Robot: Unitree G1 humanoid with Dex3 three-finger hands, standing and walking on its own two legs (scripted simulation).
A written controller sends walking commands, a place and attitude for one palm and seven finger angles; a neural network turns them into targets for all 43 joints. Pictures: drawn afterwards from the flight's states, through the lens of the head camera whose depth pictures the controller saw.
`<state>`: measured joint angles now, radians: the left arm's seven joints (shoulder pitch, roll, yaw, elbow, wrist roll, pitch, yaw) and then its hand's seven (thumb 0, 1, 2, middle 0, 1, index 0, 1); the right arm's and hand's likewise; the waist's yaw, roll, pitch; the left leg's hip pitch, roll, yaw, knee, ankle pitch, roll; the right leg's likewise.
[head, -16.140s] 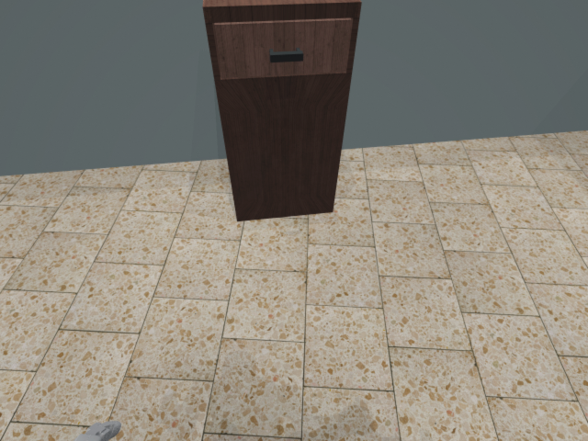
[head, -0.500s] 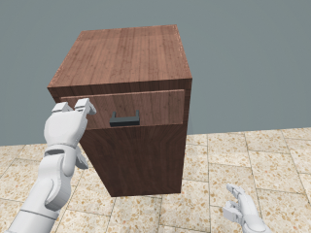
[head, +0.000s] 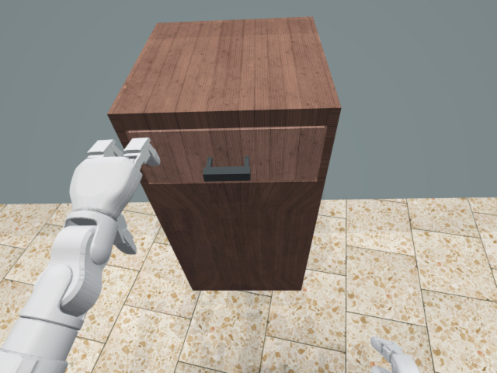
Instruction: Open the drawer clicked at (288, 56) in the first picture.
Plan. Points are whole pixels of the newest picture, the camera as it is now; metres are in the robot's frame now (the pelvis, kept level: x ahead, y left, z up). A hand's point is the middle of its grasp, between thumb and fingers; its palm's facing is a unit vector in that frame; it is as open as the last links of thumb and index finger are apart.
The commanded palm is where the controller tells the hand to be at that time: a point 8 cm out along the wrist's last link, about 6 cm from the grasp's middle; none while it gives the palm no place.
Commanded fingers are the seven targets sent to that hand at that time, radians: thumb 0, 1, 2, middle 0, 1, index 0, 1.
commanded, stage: move the hooked fingers above the handle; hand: left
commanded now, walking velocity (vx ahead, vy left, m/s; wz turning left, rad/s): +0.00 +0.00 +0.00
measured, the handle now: (227, 167) +0.51 +0.14 +0.00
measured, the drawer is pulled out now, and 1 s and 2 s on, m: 0.00 0.00 0.00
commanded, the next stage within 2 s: none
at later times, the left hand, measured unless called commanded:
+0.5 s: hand (160, 186) +0.36 +0.21 +0.11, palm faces +0.07 -0.04 -1.00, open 13.9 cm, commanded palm +0.33 +0.21 +0.16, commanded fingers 0.00 -0.50 0.30 -0.30 -1.20 -0.30 -1.20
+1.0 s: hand (180, 185) +0.39 +0.19 +0.08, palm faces +0.02 -0.07 -1.00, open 13.9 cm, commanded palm +0.37 +0.18 +0.14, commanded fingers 0.00 -0.50 0.30 -0.30 -1.20 -0.30 -1.20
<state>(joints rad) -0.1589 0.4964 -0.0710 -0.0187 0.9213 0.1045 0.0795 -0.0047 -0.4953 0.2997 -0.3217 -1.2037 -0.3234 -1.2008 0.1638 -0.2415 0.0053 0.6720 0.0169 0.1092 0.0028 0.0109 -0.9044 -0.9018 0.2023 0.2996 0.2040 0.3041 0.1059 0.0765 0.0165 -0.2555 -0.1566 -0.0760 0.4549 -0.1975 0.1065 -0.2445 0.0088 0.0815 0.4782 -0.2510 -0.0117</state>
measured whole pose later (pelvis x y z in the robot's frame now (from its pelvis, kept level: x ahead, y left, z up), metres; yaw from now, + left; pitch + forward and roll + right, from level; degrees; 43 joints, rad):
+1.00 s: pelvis +0.04 -0.06 -0.01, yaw +0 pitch +6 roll +1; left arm -0.27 0.48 -0.08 0.26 0.92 0.18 0.07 -0.01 -0.49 0.30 -0.32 -1.20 -0.32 -1.20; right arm 0.13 -0.26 -0.02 0.62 0.04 0.15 -0.05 0.01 -0.91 -0.90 0.20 0.30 0.20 0.30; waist 0.05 0.07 -0.07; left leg -0.35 -0.10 -0.10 0.55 -0.30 0.04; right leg -0.34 0.08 0.05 0.57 -0.33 -0.06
